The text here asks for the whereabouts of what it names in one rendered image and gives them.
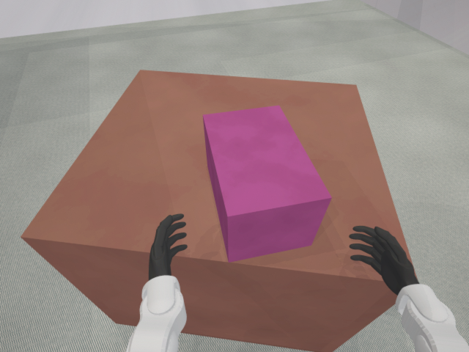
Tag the left robot forearm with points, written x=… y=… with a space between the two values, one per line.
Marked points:
x=162 y=317

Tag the right robot hand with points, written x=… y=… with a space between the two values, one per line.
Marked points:
x=389 y=258

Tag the carton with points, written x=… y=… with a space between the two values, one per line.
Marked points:
x=268 y=194

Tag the left robot hand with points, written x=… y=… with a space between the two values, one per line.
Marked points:
x=160 y=254

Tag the right robot forearm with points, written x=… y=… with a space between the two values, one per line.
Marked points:
x=430 y=323

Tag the pedestal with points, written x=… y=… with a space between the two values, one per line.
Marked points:
x=148 y=160

